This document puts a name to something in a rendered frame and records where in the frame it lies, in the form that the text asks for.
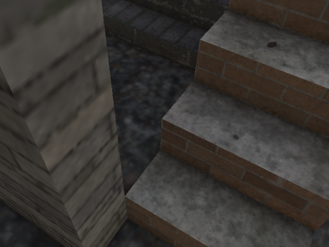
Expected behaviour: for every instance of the stairs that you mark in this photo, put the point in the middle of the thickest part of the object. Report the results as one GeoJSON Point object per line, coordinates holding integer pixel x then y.
{"type": "Point", "coordinates": [244, 151]}

